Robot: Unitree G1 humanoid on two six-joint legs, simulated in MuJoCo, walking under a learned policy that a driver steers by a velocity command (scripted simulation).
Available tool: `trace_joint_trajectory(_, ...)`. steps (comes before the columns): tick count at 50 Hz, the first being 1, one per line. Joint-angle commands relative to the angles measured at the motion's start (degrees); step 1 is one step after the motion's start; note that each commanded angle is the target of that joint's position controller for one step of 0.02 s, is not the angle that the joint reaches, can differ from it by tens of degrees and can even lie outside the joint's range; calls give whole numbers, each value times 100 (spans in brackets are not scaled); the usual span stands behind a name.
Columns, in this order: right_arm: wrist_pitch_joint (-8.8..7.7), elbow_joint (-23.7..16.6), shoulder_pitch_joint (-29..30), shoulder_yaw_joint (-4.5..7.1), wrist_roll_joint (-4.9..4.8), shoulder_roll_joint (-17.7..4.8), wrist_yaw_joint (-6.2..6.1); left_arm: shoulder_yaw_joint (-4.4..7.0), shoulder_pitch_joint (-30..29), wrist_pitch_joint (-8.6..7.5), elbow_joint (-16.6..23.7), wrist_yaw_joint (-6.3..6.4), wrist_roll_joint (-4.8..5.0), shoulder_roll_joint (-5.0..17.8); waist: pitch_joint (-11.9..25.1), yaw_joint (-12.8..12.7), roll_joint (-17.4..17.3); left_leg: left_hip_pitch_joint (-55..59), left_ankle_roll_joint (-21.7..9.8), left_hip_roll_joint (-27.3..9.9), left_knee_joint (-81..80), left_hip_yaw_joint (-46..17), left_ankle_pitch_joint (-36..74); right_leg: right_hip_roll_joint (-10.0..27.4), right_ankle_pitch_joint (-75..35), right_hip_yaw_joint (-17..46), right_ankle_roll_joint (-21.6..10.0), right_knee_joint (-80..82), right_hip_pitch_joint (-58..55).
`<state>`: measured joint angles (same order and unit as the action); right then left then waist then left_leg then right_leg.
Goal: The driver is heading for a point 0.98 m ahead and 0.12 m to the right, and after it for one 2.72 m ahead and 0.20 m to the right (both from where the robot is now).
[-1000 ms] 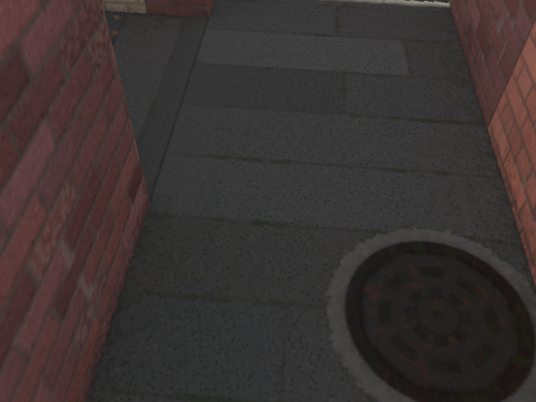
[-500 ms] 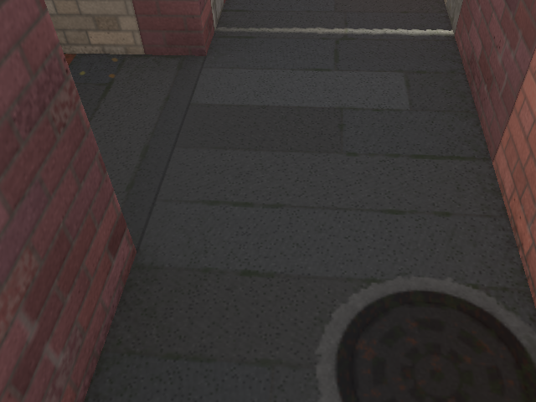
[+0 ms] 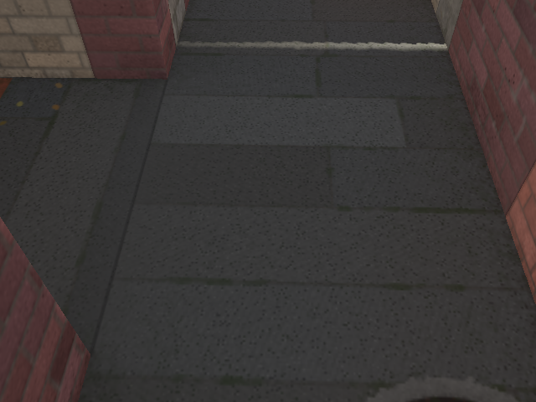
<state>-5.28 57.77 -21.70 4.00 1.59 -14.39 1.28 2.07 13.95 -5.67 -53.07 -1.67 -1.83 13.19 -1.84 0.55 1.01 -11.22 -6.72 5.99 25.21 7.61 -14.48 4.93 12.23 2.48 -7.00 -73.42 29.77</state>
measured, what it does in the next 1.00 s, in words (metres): walks ahead: right foot, then left foot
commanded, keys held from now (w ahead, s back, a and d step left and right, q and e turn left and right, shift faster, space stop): w+shift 0.64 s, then w+e+shift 0.36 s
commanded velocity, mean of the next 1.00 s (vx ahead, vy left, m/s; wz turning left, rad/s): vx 1.00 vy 0.00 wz -0.18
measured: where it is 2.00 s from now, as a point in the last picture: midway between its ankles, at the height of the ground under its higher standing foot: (329, 53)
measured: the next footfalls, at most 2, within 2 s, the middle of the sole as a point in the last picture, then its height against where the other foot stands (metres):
right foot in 0.30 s outside the picture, level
left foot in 0.74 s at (244, 249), level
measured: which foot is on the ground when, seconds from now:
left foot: down 0.00-0.30, up 0.32-0.72, down 0.74-1.00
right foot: up 0.00-0.28, down 0.30-0.74, up 0.76-1.00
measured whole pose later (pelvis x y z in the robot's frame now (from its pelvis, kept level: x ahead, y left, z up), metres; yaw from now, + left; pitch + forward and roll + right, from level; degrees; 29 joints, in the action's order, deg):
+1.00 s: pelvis +0.98 +0.02 +0.00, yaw -11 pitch +0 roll +2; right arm -7.5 57.1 -24.1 3.4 0.6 -15.7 -0.1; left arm 3.7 8.9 -2.3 -48.4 -2.4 -1.3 16.5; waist -1.2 1.9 1.6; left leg -0.4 -2.8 2.1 18.3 14.8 -16.9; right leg 5.6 4.5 -1.6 -6.3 -64.1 41.3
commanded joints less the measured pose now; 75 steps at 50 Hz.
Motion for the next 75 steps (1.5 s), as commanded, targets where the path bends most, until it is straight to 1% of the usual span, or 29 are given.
trace_joint_trajectory(1,-228,-196,-73,-68,-107,-112,-36,-94,-122,110,444,-122,-99,29,-619,-309,-204,-193,-507,-1490,-2109,-1844,-481,445,-495,-28,168,395,1231)
trace_joint_trajectory(10,-312,-30,-1125,-178,-201,-622,-123,-213,-1961,51,1127,-162,63,270,-588,118,-422,1443,1,-1379,-2097,-543,5868,-598,-2180,-1291,-39,4065,-172)
trace_joint_trajectory(13,-91,-15,-829,-103,25,-1001,-303,9,-180,92,682,44,57,775,592,-871,-977,1906,58,-1714,489,-540,7626,-1033,-879,-1010,-291,4106,-1951)
trace_joint_trajectory(14,-16,-77,-534,-48,51,-1086,-300,135,956,139,326,117,38,937,1083,-1459,-918,1500,-10,-1599,2020,-412,6767,-809,-696,-815,-414,4503,-3022)
trace_joint_trajectory(15,-15,-244,-424,-108,91,-661,-249,291,1857,178,162,206,-76,1369,1640,-1586,-387,242,-130,-1141,4149,-405,3986,322,919,366,-565,4184,-4290)
trace_joint_trajectory(16,-121,-479,-1167,-281,-296,252,-83,406,1617,169,187,155,-179,1643,2337,-669,1649,-2362,143,-85,6422,-978,-1061,1874,2005,3997,-1523,5044,-5947)
trace_joint_trajectory(17,-180,-558,-592,-184,-290,-435,-162,399,1143,135,200,79,-42,1217,1814,-772,527,-3092,-103,-482,6416,-1362,-639,1548,2187,4051,-1343,5707,-5482)
trace_joint_trajectory(18,-209,-736,75,-147,-269,-513,-167,321,766,56,156,65,-11,875,913,-651,121,-3222,-146,-734,5997,-1296,-156,1354,1556,3097,-1159,5895,-4530)
trace_joint_trajectory(21,-24,-827,212,-241,11,-56,-12,124,550,-89,-131,105,-31,207,11,79,-298,-2442,-24,-1152,5091,-1353,-10,718,678,1633,-693,6353,-2368)
trace_joint_trajectory(25,123,-1327,1237,-302,132,-24,145,106,815,-270,-318,98,175,456,-650,164,-55,-2897,278,-1451,3855,-844,627,288,-345,598,-571,6998,-1616)
trace_joint_trajectory(31,27,-1810,2690,-420,-51,-130,232,117,1453,-360,-451,71,253,809,-827,-257,23,-1753,79,-991,881,-67,2727,215,-3217,-239,-263,7567,-2245)
trace_joint_trajectory(33,11,-1773,2591,-341,1,-415,148,127,1670,-306,-488,145,154,996,-510,-233,100,-1655,-71,-643,589,37,2319,309,-5259,-264,-99,6809,-3353)
trace_joint_trajectory(36,4,-1288,617,-94,-2,-920,-73,206,1297,-124,-468,236,34,1321,890,828,569,479,-197,-269,616,-217,1129,517,-6362,-220,-153,4097,-3489)
trace_joint_trajectory(37,-8,-969,-530,31,128,-1249,-181,178,1018,-94,-370,237,-54,1189,1352,1305,497,1789,-303,-968,717,-902,469,260,-4708,-214,-131,2405,-2399)
trace_joint_trajectory(38,-45,-983,-819,170,369,-1831,-241,-35,1803,-121,-152,177,116,69,2319,707,-986,3620,-739,-2907,530,-3471,-1196,-514,-336,-270,-11,-249,-353)
trace_joint_trajectory(39,-6,-1017,-641,139,205,-1395,-138,69,1848,-136,-181,235,350,487,2927,675,-1013,3821,-814,-3258,-586,-5091,-2826,-736,1217,204,-107,-1173,546)
trace_joint_trajectory(40,-28,-1057,35,81,148,-1040,-144,178,925,-136,9,264,307,867,1571,621,-627,2777,-492,-2830,-943,-4176,-2842,-358,494,192,-134,-1000,1095)
trace_joint_trajectory(42,-88,-953,509,1,153,-627,-130,161,524,-59,24,156,230,636,478,319,-295,1351,-194,-2383,-1310,-2601,-972,30,-19,166,-118,-352,961)
trace_joint_trajectory(47,-289,-505,262,-134,-169,-82,-117,93,-181,345,569,-77,28,45,-217,-106,-487,200,255,-1961,-1747,-498,368,275,-531,-181,153,448,968)
trace_joint_trajectory(52,-496,-283,332,-109,-119,-394,-137,5,-1051,354,1192,-199,75,156,-766,-346,-230,-25,581,-1625,-1977,862,3042,-88,-1689,-929,-109,2369,475)
trace_joint_trajectory(56,-339,-340,-45,-65,-200,-1045,-309,91,-577,369,1096,-360,-35,454,-240,-680,-537,707,748,-1945,-393,1063,7394,-936,-1612,-1566,-418,2965,-830)
trace_joint_trajectory(59,-72,-517,464,17,-16,-1271,-368,426,2079,370,190,-47,-88,1136,858,-1947,-613,264,219,-1974,3313,687,6606,-1038,-787,-778,-782,3691,-3545)
trace_joint_trajectory(60,-55,-526,493,-7,-18,-917,-278,542,1761,454,145,134,27,1397,499,-1619,679,-1233,287,-771,6036,640,761,-392,315,528,-1010,4273,-3994)
trace_joint_trajectory(61,-145,-1160,-259,-191,-116,-311,-205,560,1241,447,274,160,-95,2006,1033,-441,1444,-3142,467,-418,7307,-453,-1325,858,-588,3205,-1893,4605,-5121)
trace_joint_trajectory(62,-255,-1275,353,-190,-102,-582,-99,566,1421,408,281,177,-32,1682,1143,-893,642,-3948,476,-511,7210,-1121,-1068,1203,847,4163,-2183,5835,-5057)
trace_joint_trajectory(64,-209,-1395,870,-167,-19,-596,-79,397,846,274,240,151,-50,946,19,-303,-768,-3587,482,-1124,5963,-1146,-521,912,957,3157,-1470,6097,-3253)
trace_joint_trajectory(66,52,-1291,613,-254,156,-341,-20,282,722,37,301,188,-4,626,-10,122,-1020,-2672,584,-1393,5153,-1261,-362,728,266,2296,-1229,6230,-2084)
trace_joint_trajectory(70,194,-1693,1760,-326,74,-211,160,319,1048,-345,121,83,70,803,-766,-188,-575,-3000,462,-1495,3257,-949,1010,279,-749,753,-622,7075,-1680)
trace_joint_trajectory(75,46,-1936,2540,-354,-91,-85,256,200,1456,-434,-77,46,198,565,-601,-528,74,-2176,-59,-795,1180,10,2963,-79,-3698,-880,288,7350,-2543)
